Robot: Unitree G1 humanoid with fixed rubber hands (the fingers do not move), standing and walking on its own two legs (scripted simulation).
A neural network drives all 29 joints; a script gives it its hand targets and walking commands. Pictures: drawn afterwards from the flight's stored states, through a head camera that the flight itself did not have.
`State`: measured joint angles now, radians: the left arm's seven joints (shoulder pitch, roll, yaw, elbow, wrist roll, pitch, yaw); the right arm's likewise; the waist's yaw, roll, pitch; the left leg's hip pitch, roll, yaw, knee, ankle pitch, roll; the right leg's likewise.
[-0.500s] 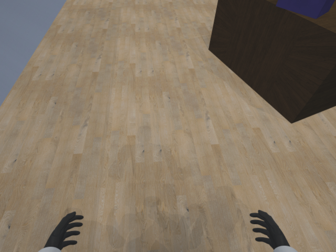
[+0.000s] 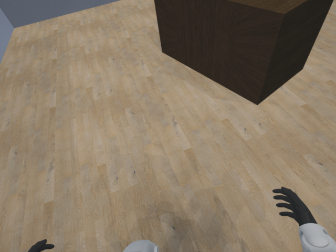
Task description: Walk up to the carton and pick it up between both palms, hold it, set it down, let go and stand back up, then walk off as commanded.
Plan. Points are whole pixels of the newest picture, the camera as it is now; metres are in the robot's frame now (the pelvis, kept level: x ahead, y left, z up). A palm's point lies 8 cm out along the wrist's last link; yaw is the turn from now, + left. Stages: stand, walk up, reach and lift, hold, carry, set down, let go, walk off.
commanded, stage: walk up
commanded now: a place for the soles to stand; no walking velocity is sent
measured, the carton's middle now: out of the picture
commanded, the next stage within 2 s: none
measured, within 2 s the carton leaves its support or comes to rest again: neither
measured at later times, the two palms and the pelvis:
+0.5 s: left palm (67, 169) +0.38 +0.36 -0.09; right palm (270, 160) +0.35 -0.27 -0.06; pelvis +0.24 +0.07 -0.01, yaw -11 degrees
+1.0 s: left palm (69, 135) +0.52 +0.39 -0.08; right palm (249, 114) +0.54 -0.26 -0.06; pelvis +0.41 +0.08 -0.01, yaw -14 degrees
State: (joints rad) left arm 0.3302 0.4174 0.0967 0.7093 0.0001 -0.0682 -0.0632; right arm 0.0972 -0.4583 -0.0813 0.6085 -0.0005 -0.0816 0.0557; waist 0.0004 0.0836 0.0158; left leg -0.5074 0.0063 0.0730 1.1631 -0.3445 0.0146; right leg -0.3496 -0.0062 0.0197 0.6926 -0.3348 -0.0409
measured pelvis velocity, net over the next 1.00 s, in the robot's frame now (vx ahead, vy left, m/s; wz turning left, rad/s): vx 0.41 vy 0.08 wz -0.24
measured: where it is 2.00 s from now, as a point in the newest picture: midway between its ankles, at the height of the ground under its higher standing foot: (167, 159)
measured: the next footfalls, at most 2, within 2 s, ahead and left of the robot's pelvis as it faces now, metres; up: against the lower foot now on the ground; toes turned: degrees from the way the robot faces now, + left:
left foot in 0.38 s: +0.38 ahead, +0.10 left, +0.00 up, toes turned -6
right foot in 0.90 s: +0.48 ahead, -0.03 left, +0.00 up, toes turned -15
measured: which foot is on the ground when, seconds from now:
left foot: up 0.00-0.36, down 0.38-0.88, up 0.90-1.00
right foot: down 0.00-0.40, up 0.42-0.88, down 0.90-1.00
